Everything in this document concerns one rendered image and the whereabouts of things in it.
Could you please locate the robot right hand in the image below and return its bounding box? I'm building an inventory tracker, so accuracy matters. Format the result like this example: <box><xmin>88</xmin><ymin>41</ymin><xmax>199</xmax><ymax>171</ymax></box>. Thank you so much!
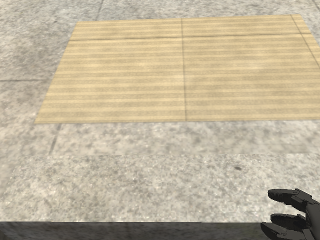
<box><xmin>260</xmin><ymin>188</ymin><xmax>320</xmax><ymax>240</ymax></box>

